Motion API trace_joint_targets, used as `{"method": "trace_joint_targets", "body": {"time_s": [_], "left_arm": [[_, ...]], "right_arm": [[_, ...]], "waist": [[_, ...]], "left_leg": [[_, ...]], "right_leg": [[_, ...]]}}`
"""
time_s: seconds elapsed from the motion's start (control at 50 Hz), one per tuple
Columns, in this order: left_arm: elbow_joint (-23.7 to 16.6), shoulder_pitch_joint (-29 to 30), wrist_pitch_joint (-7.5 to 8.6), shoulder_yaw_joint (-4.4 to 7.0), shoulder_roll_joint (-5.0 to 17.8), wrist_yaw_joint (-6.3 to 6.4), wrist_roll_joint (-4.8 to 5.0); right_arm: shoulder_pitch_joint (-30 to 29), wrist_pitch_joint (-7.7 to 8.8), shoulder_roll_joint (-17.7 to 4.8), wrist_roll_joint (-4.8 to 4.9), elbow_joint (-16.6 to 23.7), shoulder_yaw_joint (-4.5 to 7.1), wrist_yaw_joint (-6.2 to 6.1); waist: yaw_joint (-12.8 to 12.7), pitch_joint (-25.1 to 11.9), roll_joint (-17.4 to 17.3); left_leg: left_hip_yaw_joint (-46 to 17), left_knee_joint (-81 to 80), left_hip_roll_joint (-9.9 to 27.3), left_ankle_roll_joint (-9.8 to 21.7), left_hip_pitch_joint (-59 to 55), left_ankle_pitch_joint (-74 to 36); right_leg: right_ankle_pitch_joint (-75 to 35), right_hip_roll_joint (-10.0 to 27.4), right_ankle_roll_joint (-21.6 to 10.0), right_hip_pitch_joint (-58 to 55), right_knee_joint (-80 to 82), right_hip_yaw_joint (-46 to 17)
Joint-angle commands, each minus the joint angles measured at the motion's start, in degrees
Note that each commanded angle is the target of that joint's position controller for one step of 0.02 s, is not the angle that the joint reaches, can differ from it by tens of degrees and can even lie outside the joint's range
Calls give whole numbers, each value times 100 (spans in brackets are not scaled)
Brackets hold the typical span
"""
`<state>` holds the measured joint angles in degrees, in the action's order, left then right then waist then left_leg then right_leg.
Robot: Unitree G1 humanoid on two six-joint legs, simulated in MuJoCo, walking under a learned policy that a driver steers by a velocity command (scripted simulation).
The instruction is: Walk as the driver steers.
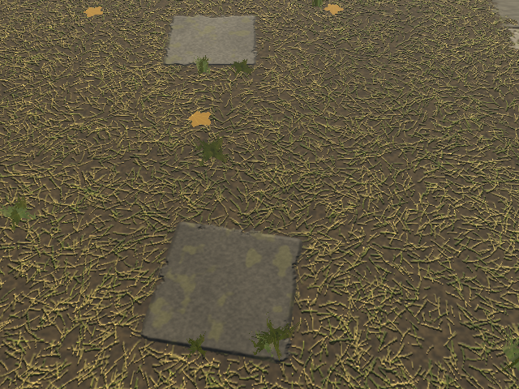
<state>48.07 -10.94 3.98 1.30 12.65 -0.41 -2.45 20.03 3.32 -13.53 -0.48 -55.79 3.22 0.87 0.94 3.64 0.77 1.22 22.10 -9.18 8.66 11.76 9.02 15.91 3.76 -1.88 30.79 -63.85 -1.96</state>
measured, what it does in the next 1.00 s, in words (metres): walks ahead, turning left: right foot, then left foot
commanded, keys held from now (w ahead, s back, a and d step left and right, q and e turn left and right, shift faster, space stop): w+q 0.46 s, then w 0.34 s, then w+e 0.20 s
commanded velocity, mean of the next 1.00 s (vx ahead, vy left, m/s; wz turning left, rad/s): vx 0.50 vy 0.00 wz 0.32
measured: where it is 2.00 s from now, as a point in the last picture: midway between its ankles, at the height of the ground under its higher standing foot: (218, 226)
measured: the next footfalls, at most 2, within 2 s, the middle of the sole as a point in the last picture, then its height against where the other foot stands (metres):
right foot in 0.36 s outside the picture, level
left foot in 0.86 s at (202, 366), level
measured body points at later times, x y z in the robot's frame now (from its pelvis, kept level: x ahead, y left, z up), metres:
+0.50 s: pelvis +0.28 -0.05 +0.00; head +0.31 -0.05 +0.45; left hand +0.36 +0.24 -0.10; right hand +0.38 -0.31 -0.14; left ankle +0.16 +0.04 -0.65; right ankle +0.34 -0.13 -0.74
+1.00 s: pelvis +0.50 +0.08 +0.00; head +0.52 +0.10 +0.45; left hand +0.41 +0.31 -0.15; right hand +0.71 -0.11 -0.11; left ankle +0.51 +0.15 -0.74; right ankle +0.47 -0.09 -0.65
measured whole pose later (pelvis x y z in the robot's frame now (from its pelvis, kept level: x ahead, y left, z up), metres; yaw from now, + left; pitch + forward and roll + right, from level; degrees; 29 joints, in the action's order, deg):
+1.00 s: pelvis +0.50 +0.08 +0.00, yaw +19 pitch +0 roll -1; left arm 53.5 -22.3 2.5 2.2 12.8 -0.8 -0.7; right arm 10.0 4.3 -12.2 -1.5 -47.8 1.4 0.5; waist -2.1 2.2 1.5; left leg 6.8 25.5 -1.2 4.7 15.2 10.5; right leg 19.4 2.7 -3.9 22.1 -62.6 0.3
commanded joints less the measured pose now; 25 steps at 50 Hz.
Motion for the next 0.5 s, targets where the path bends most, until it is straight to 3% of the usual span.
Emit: {"method": "trace_joint_targets", "body": {"time_s": [0.02,0.12,0.24,0.28,0.32,0.34,0.36,0.38,0.4,0.42,0.44,0.48,0.5], "left_arm": [[-316,-133,-110,77,394,-12,-21],[-725,1048,-149,83,457,-56,21],[-1176,2001,-74,14,453,-107,80],[-1221,1849,-11,18,523,-100,117],[-983,929,57,104,733,-24,148],[-780,123,132,191,948,53,122],[-701,-867,175,306,1395,175,-20],[-734,-964,97,400,1805,204,-142],[-716,-773,25,403,1445,160,-41],[-782,-408,22,285,899,130,13],[-755,-193,42,218,641,96,24],[-582,-307,106,163,498,90,55],[-488,-433,176,178,573,66,80]], "right_arm": [[8,139,-685,36,345,117,-32],[730,96,-702,44,293,131,-44],[1224,41,-775,-73,313,151,-142],[1052,34,-857,-81,391,180,-191],[642,58,-992,-60,517,215,-177],[490,110,-1004,-5,553,218,-114],[433,173,-731,93,758,150,-65],[1069,140,-196,288,895,45,-91],[1090,55,-775,75,799,125,-155],[664,10,-811,-21,781,152,-123],[340,-8,-691,-50,837,135,-64],[147,-119,-551,-172,890,131,62],[240,-169,-460,-175,925,114,104]], "waist": [[-212,104,-161],[281,32,-299],[598,6,-508],[435,-50,-619],[-32,-402,-640],[-444,-851,-378],[-801,-1709,135],[-465,-2303,1400],[-316,-1958,963],[-249,-1151,315],[-204,-677,49],[-81,-340,328],[-2,-428,587]], "left_leg": [[-1842,-1433,1600,795,577,-371],[-1962,-1210,1503,394,-347,-899],[-2265,-496,1567,432,-1372,-2110],[-2384,-243,1608,317,-1317,-2447],[-2342,431,1427,60,-844,-3191],[-2087,1395,1112,-86,-480,-3167],[-1729,2829,843,-200,314,-1718],[-948,4314,32,-381,2064,2243],[-824,4937,522,-325,2590,2050],[-789,4994,768,-351,2613,1443],[-719,4804,929,-406,2516,1090],[-640,4530,1111,-463,2253,874],[-600,4510,1069,-492,2163,850]], "right_leg": [[-585,176,238,130,696,90],[-1712,46,414,757,1862,92],[-1245,-308,384,926,2723,131],[-1059,-411,278,321,3160,74],[-735,-673,82,-1269,3657,143],[-959,-484,-98,-2473,3969,2],[78,745,-390,-3909,4030,-1116],[303,2244,-996,-5192,4407,-3492],[862,2204,-1147,-4620,4580,-4070],[779,1884,-1000,-3815,4724,-3154],[131,1568,-865,-3172,4901,-2307],[-914,1041,-578,-2531,5155,-1251],[-1455,1071,-666,-2469,5145,-1090]]}}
